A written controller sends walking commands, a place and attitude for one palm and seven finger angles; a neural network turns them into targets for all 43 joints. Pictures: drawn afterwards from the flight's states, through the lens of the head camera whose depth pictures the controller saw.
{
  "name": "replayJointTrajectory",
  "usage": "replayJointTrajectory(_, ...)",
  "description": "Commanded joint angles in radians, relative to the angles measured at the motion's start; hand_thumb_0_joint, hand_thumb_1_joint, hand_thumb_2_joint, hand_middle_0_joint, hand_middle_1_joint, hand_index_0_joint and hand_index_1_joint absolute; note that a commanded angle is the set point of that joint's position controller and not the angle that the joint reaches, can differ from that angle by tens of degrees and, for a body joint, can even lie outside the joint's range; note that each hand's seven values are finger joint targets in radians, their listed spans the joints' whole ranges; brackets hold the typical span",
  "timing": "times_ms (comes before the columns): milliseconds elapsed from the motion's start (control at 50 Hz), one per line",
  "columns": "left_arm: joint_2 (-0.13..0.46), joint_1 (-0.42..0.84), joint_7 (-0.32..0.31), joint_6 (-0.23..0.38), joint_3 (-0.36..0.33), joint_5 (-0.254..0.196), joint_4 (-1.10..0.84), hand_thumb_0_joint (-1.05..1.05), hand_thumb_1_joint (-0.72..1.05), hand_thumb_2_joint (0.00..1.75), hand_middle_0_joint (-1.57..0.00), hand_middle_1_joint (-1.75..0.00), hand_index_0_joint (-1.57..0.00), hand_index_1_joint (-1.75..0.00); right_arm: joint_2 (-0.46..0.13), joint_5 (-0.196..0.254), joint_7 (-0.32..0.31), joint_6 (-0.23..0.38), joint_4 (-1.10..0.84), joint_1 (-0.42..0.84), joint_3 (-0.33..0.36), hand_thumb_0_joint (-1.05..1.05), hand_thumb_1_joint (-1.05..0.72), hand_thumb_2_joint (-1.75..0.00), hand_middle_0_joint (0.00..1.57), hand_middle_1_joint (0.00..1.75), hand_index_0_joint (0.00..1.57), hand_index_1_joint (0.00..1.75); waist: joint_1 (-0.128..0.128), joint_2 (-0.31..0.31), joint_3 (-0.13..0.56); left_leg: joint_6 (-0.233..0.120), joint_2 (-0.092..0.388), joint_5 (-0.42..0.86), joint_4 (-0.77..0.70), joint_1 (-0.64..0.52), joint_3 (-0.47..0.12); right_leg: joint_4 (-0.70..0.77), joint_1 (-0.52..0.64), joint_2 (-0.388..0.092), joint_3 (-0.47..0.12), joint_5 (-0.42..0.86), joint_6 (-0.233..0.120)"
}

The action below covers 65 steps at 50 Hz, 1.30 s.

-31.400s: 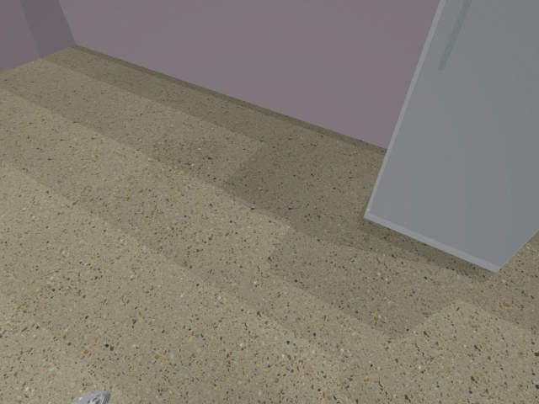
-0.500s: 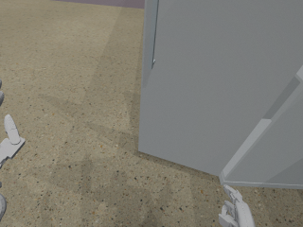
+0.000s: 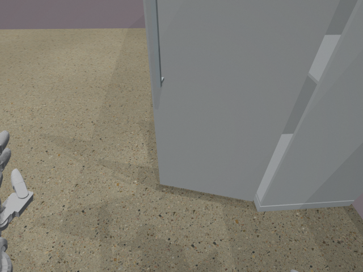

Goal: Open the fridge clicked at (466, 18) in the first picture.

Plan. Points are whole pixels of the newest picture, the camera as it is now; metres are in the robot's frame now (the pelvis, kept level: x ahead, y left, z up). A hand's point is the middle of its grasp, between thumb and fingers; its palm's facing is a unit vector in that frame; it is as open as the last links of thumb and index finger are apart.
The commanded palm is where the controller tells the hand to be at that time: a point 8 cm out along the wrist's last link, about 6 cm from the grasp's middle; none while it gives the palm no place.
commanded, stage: stop stepping back and stand still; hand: left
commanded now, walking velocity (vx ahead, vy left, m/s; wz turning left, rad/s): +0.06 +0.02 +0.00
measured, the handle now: (157, 23) +0.77 +0.15 +0.27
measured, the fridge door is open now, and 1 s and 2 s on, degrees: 74 74 74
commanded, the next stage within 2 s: let the arm hang, fingers relaxed in 0.04 s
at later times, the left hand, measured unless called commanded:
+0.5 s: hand out of the picture +0.08 +0.17 -0.18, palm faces +0.08 -0.98 -0.17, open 6.9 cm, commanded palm none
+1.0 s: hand out of the picture +0.04 +0.19 -0.17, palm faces +0.04 -0.98 -0.21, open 7.4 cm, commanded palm none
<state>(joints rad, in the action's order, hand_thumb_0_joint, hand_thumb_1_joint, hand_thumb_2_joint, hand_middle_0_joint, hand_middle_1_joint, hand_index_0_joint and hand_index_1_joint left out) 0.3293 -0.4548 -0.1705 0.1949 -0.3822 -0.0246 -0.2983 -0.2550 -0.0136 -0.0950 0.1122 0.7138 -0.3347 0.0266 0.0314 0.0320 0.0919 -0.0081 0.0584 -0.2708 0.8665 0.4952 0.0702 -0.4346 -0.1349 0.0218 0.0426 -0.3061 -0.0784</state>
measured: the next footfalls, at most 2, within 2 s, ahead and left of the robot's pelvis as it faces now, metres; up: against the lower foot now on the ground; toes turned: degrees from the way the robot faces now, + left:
left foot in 0.12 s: +0.05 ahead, +0.11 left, +0.00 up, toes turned +6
right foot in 0.34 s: +0.08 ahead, -0.10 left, +0.00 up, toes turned +0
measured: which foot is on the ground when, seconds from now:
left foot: up 0.00-0.10, down 0.12-1.00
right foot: down 0.00-0.16, up 0.18-0.32, down 0.34-1.00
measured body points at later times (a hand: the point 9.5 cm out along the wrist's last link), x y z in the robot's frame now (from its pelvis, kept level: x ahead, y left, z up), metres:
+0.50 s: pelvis +0.01 +0.00 -0.02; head +0.03 +0.01 +0.43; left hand +0.08 +0.22 -0.16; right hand +0.07 -0.24 -0.16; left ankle +0.01 +0.11 -0.74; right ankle +0.04 -0.10 -0.74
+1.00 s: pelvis +0.03 +0.01 +0.00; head +0.03 +0.01 +0.45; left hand +0.04 +0.24 -0.16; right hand +0.04 -0.21 -0.16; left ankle +0.01 +0.11 -0.74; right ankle +0.04 -0.10 -0.74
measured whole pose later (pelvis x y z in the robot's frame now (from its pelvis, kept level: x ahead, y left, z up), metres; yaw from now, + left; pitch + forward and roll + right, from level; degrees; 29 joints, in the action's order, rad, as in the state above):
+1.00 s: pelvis +0.03 +0.01 +0.00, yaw +2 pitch -1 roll +0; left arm 0.16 -0.23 -0.03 0.00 0.00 0.02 1.14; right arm -0.16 -0.03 -0.03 0.00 1.11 -0.26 0.00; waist 0.00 -0.01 -0.01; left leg -0.03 -0.01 -0.24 0.40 0.14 0.08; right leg -0.39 -0.19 0.00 0.03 -0.19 -0.01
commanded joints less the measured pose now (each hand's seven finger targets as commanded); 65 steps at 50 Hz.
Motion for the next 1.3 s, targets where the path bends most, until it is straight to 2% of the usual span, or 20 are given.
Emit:
replayJointTrajectory(0, 0.273, 0.180, -0.012, 0.080, -0.098, 0.007, -0.306, 0.00, 0.90, 0.90, -0.20, -0.30, -0.20, -0.30, -0.076, -0.007, -0.016, 0.102, -0.193, 0.182, 0.022, 0.00, -0.90, -0.90, 0.20, 0.30, 0.20, 0.30, -0.001, 0.152, -0.091, -0.022, -0.029, -0.019, -0.263, -0.138, 0.072, 0.151, -0.083, -0.238, -0.228, -0.015, -0.057)
replayJointTrajectory(60, 0.308, 0.112, -0.016, 0.099, -0.158, -0.004, -0.463, 0.00, 0.90, 0.90, -0.20, -0.30, -0.20, -0.30, -0.087, -0.012, -0.008, 0.116, -0.215, 0.160, 0.027, 0.00, -0.90, -0.90, 0.20, 0.30, 0.20, 0.30, -0.018, -0.077, -0.024, -0.046, 0.001, 0.066, -0.451, -0.349, 0.005, -0.050, -0.117, -0.173, -0.170, 0.132, -0.001)
replayJointTrajectory(100, 0.313, 0.044, -0.025, 0.116, -0.188, -0.001, -0.521, 0.00, 0.90, 0.90, -0.20, -0.30, -0.20, -0.30, -0.109, -0.003, 0.005, 0.109, -0.234, 0.163, 0.034, 0.00, -0.90, -0.90, 0.20, 0.30, 0.20, 0.30, -0.009, -0.325, 0.072, -0.126, 0.186, 0.367, -0.435, -0.524, -0.246, -0.278, -0.259, -0.041, -0.053, 0.080, 0.089)
replayJointTrajectory(120, -0.015, 0.034, 0.114, -0.079, 0.296, 0.075, 0.341, 0.00, 0.90, 0.90, -0.20, -0.30, -0.20, -0.30, -0.277, 0.008, 0.092, 0.089, -0.048, 0.082, 0.068, 0.00, -0.90, -0.90, 0.20, 0.30, 0.20, 0.30, -0.132, -0.301, -0.073, -0.164, 0.243, 0.850, -0.334, -0.426, -0.236, -0.493, -0.415, -0.079, 0.053, 0.058, 0.110)
replayJointTrajectory(140, -0.033, 0.035, 0.143, -0.194, 0.273, 0.061, 0.373, 0.00, 0.90, 0.90, -0.20, -0.30, -0.20, -0.30, -0.190, -0.001, 0.093, -0.010, -0.057, 0.045, 0.056, 0.00, -0.90, -0.90, 0.20, 0.30, 0.20, 0.30, -0.103, -0.309, -0.010, -0.211, 0.279, 1.106, -0.387, -0.428, -0.319, -0.598, -0.440, -0.033, -0.038, -0.239, 0.107)
replayJointTrajectory(160, -0.053, 0.009, 0.149, -0.223, 0.268, 0.059, 0.371, 0.00, 0.90, 0.90, -0.20, -0.30, -0.20, -0.30, -0.163, -0.009, 0.075, -0.034, -0.077, 0.055, 0.036, 0.00, -0.90, -0.90, 0.20, 0.30, 0.20, 0.30, -0.101, -0.318, 0.009, -0.228, 0.308, 1.151, -0.409, -0.417, -0.324, -0.695, -0.444, -0.013, -0.062, -0.344, 0.115)
replayJointTrajectory(220, -0.035, 0.135, 0.162, -0.211, 0.313, 0.051, 0.491, 0.00, 0.90, 0.90, -0.20, -0.30, -0.20, -0.30, -0.163, -0.038, 0.069, -0.047, -0.093, 0.086, 0.035, 0.00, -0.90, -0.90, 0.20, 0.30, 0.20, 0.30, -0.063, -0.067, 0.014, -0.201, 0.267, 0.726, -0.381, -0.334, -0.248, -0.479, -0.346, -0.056, -0.078, -0.291, 0.101)
replayJointTrajectory(260, -0.016, 0.102, 0.167, -0.211, 0.320, 0.050, 0.632, 0.00, 0.90, 0.90, -0.20, -0.30, -0.20, -0.30, -0.160, -0.023, 0.078, -0.076, -0.085, 0.173, 0.019, 0.00, -0.90, -0.90, 0.20, 0.30, 0.20, 0.30, 0.015, 0.079, 0.037, -0.102, 0.160, 0.377, -0.328, -0.197, -0.140, -0.204, -0.101, -0.037, -0.011, -0.027, 0.103)
replayJointTrajectory(280, 0.029, 0.106, 0.164, -0.208, 0.320, 0.050, 0.699, 0.00, 0.90, 0.90, -0.20, -0.30, -0.20, -0.30, -0.128, -0.010, 0.080, -0.091, -0.085, 0.200, 0.008, 0.00, -0.90, -0.90, 0.20, 0.30, 0.20, 0.30, 0.028, 0.165, 0.013, -0.045, 0.068, 0.121, -0.288, -0.108, -0.080, -0.081, -0.022, -0.065, -0.041, 0.088, 0.096)
replayJointTrajectory(300, 0.086, 0.123, 0.162, -0.202, 0.318, 0.053, 0.744, 0.00, 0.90, 0.90, -0.20, -0.30, -0.20, -0.30, -0.073, 0.000, 0.083, -0.107, -0.080, 0.193, 0.004, 0.00, -0.90, -0.90, 0.20, 0.30, 0.20, 0.30, 0.012, 0.260, -0.022, 0.002, -0.019, -0.139, -0.219, -0.043, -0.039, 0.057, -0.050, -0.192, -0.219, 0.015, 0.059)
replayJointTrajectory(320, 0.128, 0.176, 0.164, -0.200, 0.313, 0.059, 0.783, 0.00, 0.90, 0.90, -0.20, -0.30, -0.20, -0.30, -0.061, -0.009, 0.089, -0.123, -0.054, 0.151, 0.008, 0.00, -0.90, -0.90, 0.20, 0.30, 0.20, 0.30, -0.023, 0.265, -0.080, 0.013, -0.054, -0.247, -0.143, -0.050, -0.026, 0.188, -0.175, -0.313, -0.405, -0.146, -0.014)
replayJointTrajectory(360, 0.132, 0.265, 0.166, -0.212, 0.322, 0.059, 0.839, 0.00, 0.90, 0.90, -0.20, -0.30, -0.20, -0.30, -0.053, -0.014, 0.102, -0.146, 0.002, 0.096, 0.011, 0.00, -0.90, -0.90, 0.20, 0.30, 0.20, 0.30, -0.068, 0.064, -0.147, -0.001, -0.053, -0.228, -0.046, -0.156, -0.006, 0.252, -0.365, -0.302, -0.367, -0.420, -0.050)
replayJointTrajectory(380, 0.114, 0.290, 0.156, -0.216, 0.324, 0.060, 0.883, 0.00, 0.90, 0.90, -0.20, -0.30, -0.20, -0.30, -0.061, -0.019, 0.095, -0.157, 0.035, 0.083, 0.018, 0.00, -0.90, -0.90, 0.20, 0.30, 0.20, 0.30, -0.072, 0.131, -0.159, -0.003, -0.058, -0.191, -0.014, -0.168, -0.013, 0.240, -0.375, -0.259, -0.358, -0.365, -0.045)
replayJointTrajectory(420, 0.048, 0.286, 0.149, -0.206, 0.331, 0.054, 0.974, 0.00, 0.90, 0.90, -0.20, -0.30, -0.20, -0.30, -0.040, -0.016, 0.088, -0.150, 0.091, 0.056, 0.012, 0.00, -0.90, -0.90, 0.20, 0.30, 0.20, 0.30, -0.071, 0.117, -0.178, -0.013, -0.029, -0.124, -0.100, -0.183, -0.049, 0.195, -0.315, -0.231, -0.296, -0.134, -0.057)
replayJointTrajectory(460, 0.004, 0.249, 0.144, -0.194, 0.326, 0.054, 1.054, 0.00, 0.90, 0.90, -0.20, -0.30, -0.20, -0.30, -0.002, -0.013, 0.083, -0.131, 0.149, -0.005, 0.006, 0.00, -0.90, -0.90, 0.20, 0.30, 0.20, 0.30, -0.083, -0.003, -0.096, -0.018, -0.014, 0.011, -0.344, -0.289, -0.072, 0.092, -0.233, -0.201, -0.220, 0.048, -0.027)
replayJointTrajectory(500, -0.054, 0.174, 0.145, -0.191, 0.334, 0.041, 1.103, 0.00, 0.90, 0.90, -0.20, -0.30, -0.20, -0.30, -0.035, -0.020, 0.074, -0.108, 0.173, 0.009, 0.005, 0.00, -0.90, -0.90, 0.20, 0.30, 0.20, 0.30, -0.034, -0.200, -0.010, -0.062, 0.098, 0.233, -0.443, -0.302, -0.201, -0.025, -0.141, -0.097, -0.104, 0.169, 0.034)
replayJointTrajectory(540, -0.046, 0.177, 0.145, -0.194, 0.340, 0.038, 1.169, 0.00, 0.90, 0.90, -0.20, -0.30, -0.20, -0.30, -0.033, -0.018, 0.066, -0.105, 0.200, 0.058, 0.002, 0.00, -0.90, -0.90, 0.20, 0.30, 0.20, 0.30, -0.019, -0.268, 0.012, -0.057, 0.092, 0.247, -0.482, -0.245, -0.169, -0.020, -0.018, -0.087, -0.060, 0.202, 0.047)
replayJointTrajectory(680, -0.026, 0.193, 0.148, -0.184, 0.354, 0.035, 1.318, 0.00, 0.90, 0.90, -0.20, -0.30, -0.20, -0.30, -0.020, -0.004, 0.056, -0.107, 0.288, -0.003, 0.001, 0.00, -0.90, -0.90, 0.20, 0.30, 0.20, 0.30, -0.033, -0.041, -0.060, -0.031, 0.061, 0.136, -0.522, -0.264, -0.116, 0.069, 0.010, -0.111, -0.087, 0.256, 0.032)
replayJointTrajectory(920, -0.060, 0.188, 0.141, -0.186, 0.365, 0.038, 1.415, 0.00, 0.90, 0.90, -0.20, -0.30, -0.20, -0.30, 0.008, -0.007, 0.056, -0.107, 0.377, -0.005, -0.011, 0.00, -0.90, -0.90, 0.20, 0.30, 0.20, 0.30, -0.038, -0.026, -0.173, -0.029, 0.057, 0.102, -0.570, -0.285, -0.097, 0.102, -0.063, -0.114, -0.096, 0.191, 0.045)
replayJointTrajectory(1280, -0.062, 0.175, 0.137, -0.179, 0.359, 0.038, 1.425, 0.00, 0.90, 0.90, -0.20, -0.30, -0.20, -0.30, 0.008, -0.004, 0.052, -0.105, 0.398, -0.012, -0.005, 0.00, -0.90, -0.90, 0.20, 0.30, 0.20, 0.30, -0.038, -0.031, -0.146, -0.029, 0.053, 0.116, -0.559, -0.314, -0.086, 0.107, -0.047, -0.113, -0.108, 0.211, 0.038)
